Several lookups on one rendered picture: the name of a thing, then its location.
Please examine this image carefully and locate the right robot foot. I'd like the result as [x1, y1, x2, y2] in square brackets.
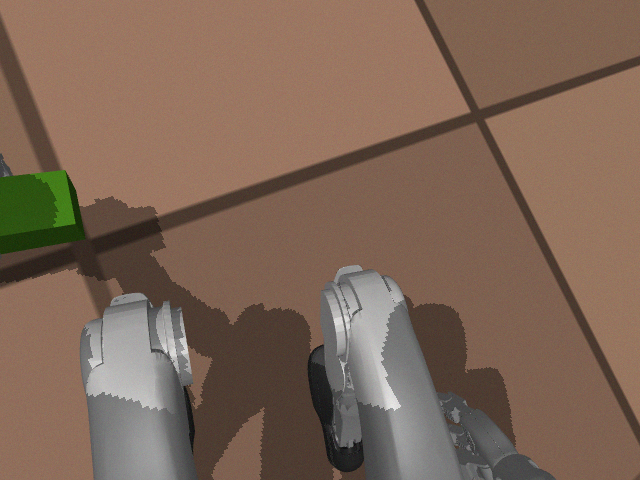
[308, 345, 364, 472]

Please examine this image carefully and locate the carton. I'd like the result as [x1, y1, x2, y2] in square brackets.
[0, 170, 85, 254]

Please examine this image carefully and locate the right robot arm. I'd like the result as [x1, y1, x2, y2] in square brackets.
[492, 454, 556, 480]

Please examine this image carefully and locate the right robot hand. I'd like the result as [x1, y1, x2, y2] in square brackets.
[437, 391, 519, 480]

